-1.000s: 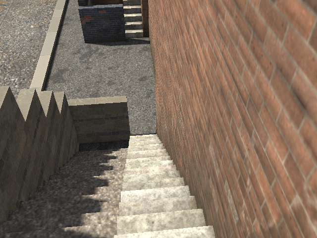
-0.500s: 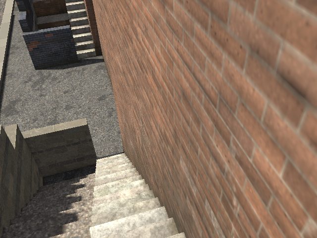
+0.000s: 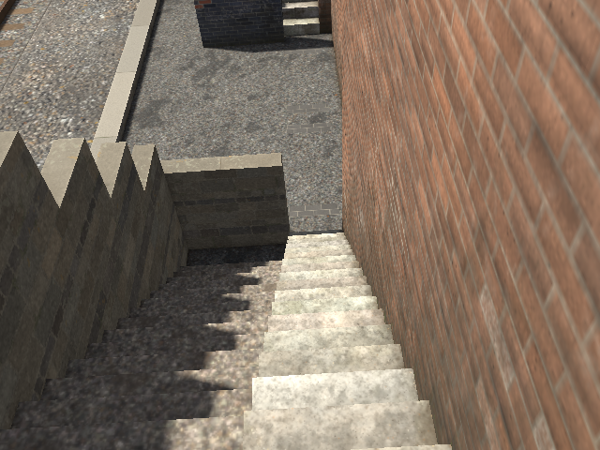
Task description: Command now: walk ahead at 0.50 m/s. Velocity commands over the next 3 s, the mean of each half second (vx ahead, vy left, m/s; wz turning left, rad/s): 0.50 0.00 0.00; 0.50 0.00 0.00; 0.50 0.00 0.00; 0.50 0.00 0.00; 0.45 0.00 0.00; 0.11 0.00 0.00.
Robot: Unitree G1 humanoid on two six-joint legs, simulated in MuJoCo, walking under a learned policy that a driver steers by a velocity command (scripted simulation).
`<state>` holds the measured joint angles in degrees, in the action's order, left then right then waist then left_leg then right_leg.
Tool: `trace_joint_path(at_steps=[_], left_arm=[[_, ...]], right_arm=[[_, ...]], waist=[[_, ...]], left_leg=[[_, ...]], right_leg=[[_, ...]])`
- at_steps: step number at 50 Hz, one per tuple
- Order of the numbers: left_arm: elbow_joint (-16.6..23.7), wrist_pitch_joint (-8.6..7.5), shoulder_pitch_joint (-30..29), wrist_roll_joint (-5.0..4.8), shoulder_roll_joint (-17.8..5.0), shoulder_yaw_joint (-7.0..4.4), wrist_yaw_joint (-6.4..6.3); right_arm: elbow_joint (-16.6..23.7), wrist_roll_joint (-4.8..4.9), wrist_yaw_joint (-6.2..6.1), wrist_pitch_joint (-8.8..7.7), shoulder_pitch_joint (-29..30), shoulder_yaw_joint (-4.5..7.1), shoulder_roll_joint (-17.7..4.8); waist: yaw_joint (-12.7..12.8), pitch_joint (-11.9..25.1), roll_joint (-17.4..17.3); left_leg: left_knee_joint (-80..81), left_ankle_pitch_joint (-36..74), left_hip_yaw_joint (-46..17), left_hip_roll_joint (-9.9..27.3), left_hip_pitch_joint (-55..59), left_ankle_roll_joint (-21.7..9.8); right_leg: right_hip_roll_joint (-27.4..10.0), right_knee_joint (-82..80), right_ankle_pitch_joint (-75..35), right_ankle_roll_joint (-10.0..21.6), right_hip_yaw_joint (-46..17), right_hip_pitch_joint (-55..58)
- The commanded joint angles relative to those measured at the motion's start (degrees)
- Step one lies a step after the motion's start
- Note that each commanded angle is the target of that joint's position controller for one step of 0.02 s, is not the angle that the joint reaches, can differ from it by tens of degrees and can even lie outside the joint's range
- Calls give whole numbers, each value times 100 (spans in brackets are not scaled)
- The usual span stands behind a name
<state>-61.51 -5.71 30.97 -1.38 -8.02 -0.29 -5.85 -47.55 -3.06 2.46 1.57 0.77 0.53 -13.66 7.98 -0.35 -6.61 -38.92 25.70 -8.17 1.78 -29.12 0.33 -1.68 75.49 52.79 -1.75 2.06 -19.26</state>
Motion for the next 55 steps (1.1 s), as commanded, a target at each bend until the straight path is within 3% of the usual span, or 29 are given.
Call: trace_joint_path(at_steps=[1, 2, 3, 4, 6, 8, 10, 13, 15, 16, 19, 25, 27, 28, 29, 31, 32, 34, 35, 36, 38, 40, 42, 47, 51, 52, 53, 54, 55], left_arm=[[178, 259, -11, 286, -1070, -320, 74], [-22, 330, 174, 344, -1114, -406, 48], [109, 303, 280, 256, -935, -508, 128], [421, 247, 424, -62, -919, -411, 103], [295, 246, 38, 83, -932, -392, 91], [298, 412, -302, 190, -637, -337, 174], [407, 535, -914, 206, -482, -350, 216], [242, 783, -708, 402, -367, -296, 346], [343, 604, -1494, 347, -803, -443, 486], [576, 563, -2150, 329, -664, -335, 493], [868, 539, -2911, 255, -531, -253, 571], [359, 299, -989, 158, -1020, -404, 465], [-29, 281, -60, 244, -1225, -533, 409], [-127, 285, 611, 356, -1507, -588, 442], [-102, 252, 759, 339, -1810, -572, 582], [-18, 183, 647, -65, -1319, -445, 678], [-157, 208, 593, -248, -1861, -588, 500], [15, 212, -81, -67, -811, -179, 336], [142, 206, -225, -50, -702, -58, 203], [146, 162, -470, -169, -678, 26, 111], [105, 47, -270, -181, -1157, -48, 84], [-105, -112, 49, -289, -849, -66, 48], [-101, -119, 48, -311, -799, -73, -11], [276, 63, 90, -1, -797, -216, 16], [322, 200, 14, 140, -1011, -310, -31], [502, 387, -397, 384, -1243, -377, -22], [295, 517, -259, 382, -1310, -449, 6], [209, 488, -138, 356, -1184, -526, 80], [622, 326, 189, -54, -623, -462, 148]], right_arm=[[-503, 366, 19, -214, -1907, 74, -129], [-903, 342, 31, -225, -2858, 249, -469], [-1119, 269, 9, -299, -3502, 333, -838], [-964, 134, -15, -334, -3536, 323, -1090], [-761, 113, -16, -378, -3375, 301, -899], [-941, -22, -161, -431, -3386, 379, -814], [-913, 68, -75, -637, -2878, 46, -81], [-924, 254, -149, -842, -1865, 109, -726], [-1127, 385, -235, -916, -2305, 64, -545], [-1136, 422, -287, -893, -2385, 15, -428], [-1190, 213, -279, -786, -2895, -13, -359], [-1492, -82, -223, -651, -3027, 19, -429], [-1636, -218, -332, -369, -2895, 149, -722], [-1572, -122, -231, -387, -2913, 163, -667], [-1392, 152, -246, -364, -3701, 103, -124], [-1279, -175, -356, -214, -3055, 71, -372], [-926, -314, -269, -175, -2505, 13, -279], [-782, -145, -292, -164, -1577, 70, -574], [-847, 15, -257, -93, -1630, 11, -367], [-743, -53, -207, 14, -1433, -83, -113], [-976, -55, -272, 172, -1855, -118, 90], [-691, 15, -200, 52, -1410, 37, -447], [-376, -72, -107, 29, -827, 16, -373], [173, 73, 23, -24, 127, -60, -54], [-43, -16, -10, -242, -673, 104, -353], [-487, 309, 61, -371, -1964, 151, -438], [-907, 388, 54, -378, -3040, 265, -570], [-1055, 405, -10, -385, -3636, 294, -740], [-1078, 204, 39, -407, -3707, 282, -1174]], waist=[[-790, -406, 1056], [-1126, -138, 483], [-1115, 154, -814], [-898, 832, -1519], [-1089, 852, -356], [-1001, 674, -203], [-589, -336, 247], [85, 25, -144], [-401, -291, -90], [-612, -442, 318], [-1150, -827, 458], [-921, -844, 725], [-730, -743, 320], [-396, -468, 945], [-877, 522, 2181], [-698, 209, 1492], [-629, 164, 2311], [-840, -710, 1080], [-1007, -871, 959], [-1134, -889, 969], [-1232, -360, 1523], [-1063, -327, 1356], [-999, -592, 1148], [-190, -812, 972], [-163, -808, 1488], [-763, -627, 1207], [-1203, -231, 697], [-1515, -85, -283], [-829, 244, -1558]], left_leg=[[2061, -984, 632, 79, 2037, -289], [2251, -740, 733, 33, 3531, -323], [988, 2882, -42, 756, 5073, -631], [-458, 5128, -316, 1417, 6221, -682], [189, 2546, -571, 1542, 5332, -1052], [360, -615, -1722, 2121, 3822, -2134], [655, -1263, -1157, 1409, 1947, -1615], [1487, -1799, -779, 968, -212, -1499], [1035, -3021, -555, 552, 1118, -1317], [826, -4229, -387, 422, 1053, -1191], [298, -4640, -735, 374, 1257, -1401], [-2285, -3467, -456, -90, 846, -1253], [-3963, -1838, -522, -36, 709, -1240], [-5904, -3341, 15, -712, -22, -963], [-7721, -8382, 597, -1191, -1867, -623], [-7474, -7204, 382, -774, -2784, -613], [-7743, -7154, 496, -676, -3216, -472], [-5132, -4291, -340, -379, -2637, -178], [-4334, -3408, -184, -511, -1828, 36], [-3604, -2832, -9, -405, -1157, 289], [-3870, -2254, 189, -547, -268, 302], [-2415, -488, -306, -303, -1202, 62], [-1611, 520, -231, -181, -1035, 84], [421, 663, 348, 73, -211, 8], [13, -1071, 297, 4, 606, -161], [1742, -1680, 344, 235, 1710, -309], [1950, -1546, 782, 164, 3252, -236], [1985, 144, 430, 496, 4003, -469], [-461, 4994, -88, 1437, 5257, -512]], right_leg=[[-648, -11, -4192, 1222, -624, -871], [-297, 1567, -4353, 1181, -374, -1539], [680, 4454, -365, 680, 298, -3549], [373, 5363, 37, 688, 250, -4951], [190, 4313, -1317, 788, -147, -5186], [-64, 3870, -1979, 567, -913, -5091], [63, 1364, -3870, 142, -743, -4420], [126, -828, -6786, 86, -217, -984], [-37, -2622, -8072, 253, -620, -1852], [-98, -3599, -8981, 262, -553, -1781], [21, -4432, -8733, 276, -479, -1662], [37, -4979, -8157, 329, -80, 654], [-580, -6486, -7557, 376, -441, 1982], [-755, -6249, -8611, 629, -604, 2793], [-1916, -3713, -11515, 1152, -1070, 4698], [-1928, -4045, -8483, 1620, -1630, 3373], [-2492, -4723, -5269, 2475, -3151, 2531], [-1701, -4904, -4065, 1686, -2285, 477], [-1461, -5135, -4323, 1500, -1827, -598], [-1398, -5077, -4547, 1572, -1678, -1280], [-1381, -4603, -6277, 1476, -1517, -1296], [-789, -3781, -4579, 1044, -1257, -441], [-803, -3532, -3123, 1245, -1550, -842], [-740, -2790, -2239, 1217, -1427, -916], [-880, -1459, -3711, 1323, -1749, -1031], [-667, -719, -3771, 1336, -1312, -1087], [-333, 543, -4216, 1335, -833, -1610], [544, 3361, -2174, 1000, -262, -2403], [867, 5352, 197, 746, -44, -4514]])
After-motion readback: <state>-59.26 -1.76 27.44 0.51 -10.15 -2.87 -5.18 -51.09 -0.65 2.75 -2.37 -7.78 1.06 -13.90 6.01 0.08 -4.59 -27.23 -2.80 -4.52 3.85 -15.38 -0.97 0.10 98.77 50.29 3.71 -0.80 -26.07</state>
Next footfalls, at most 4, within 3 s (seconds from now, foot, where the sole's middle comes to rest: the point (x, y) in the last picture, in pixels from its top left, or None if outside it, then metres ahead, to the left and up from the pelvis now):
0.04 left None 0.11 0.13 -0.85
0.54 right None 0.38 -0.04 -1.05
1.06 left None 0.57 0.25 -1.26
1.66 right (351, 437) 0.82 0.06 -1.46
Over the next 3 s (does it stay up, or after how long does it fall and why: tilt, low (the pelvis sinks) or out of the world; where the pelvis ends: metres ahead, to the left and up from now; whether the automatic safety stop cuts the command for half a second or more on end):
stays up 1.16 0.23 -1.11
